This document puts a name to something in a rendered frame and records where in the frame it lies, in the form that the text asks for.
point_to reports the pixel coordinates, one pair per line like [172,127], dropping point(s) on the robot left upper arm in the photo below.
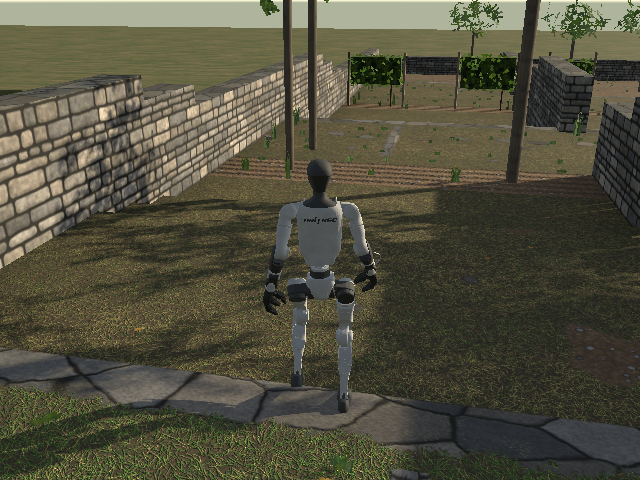
[287,213]

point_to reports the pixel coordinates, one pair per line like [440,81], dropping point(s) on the robot right shin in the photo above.
[344,365]

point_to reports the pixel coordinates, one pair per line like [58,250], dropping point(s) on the robot right hand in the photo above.
[363,276]

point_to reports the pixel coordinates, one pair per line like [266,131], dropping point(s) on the robot right upper arm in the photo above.
[351,212]

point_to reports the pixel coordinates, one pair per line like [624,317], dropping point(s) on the robot left forearm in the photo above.
[274,272]

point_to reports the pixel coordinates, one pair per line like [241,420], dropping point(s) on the robot right forearm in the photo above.
[368,262]

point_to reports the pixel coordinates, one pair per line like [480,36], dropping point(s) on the robot head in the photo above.
[319,173]

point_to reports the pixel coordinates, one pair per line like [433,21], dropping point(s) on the robot left hand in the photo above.
[268,298]

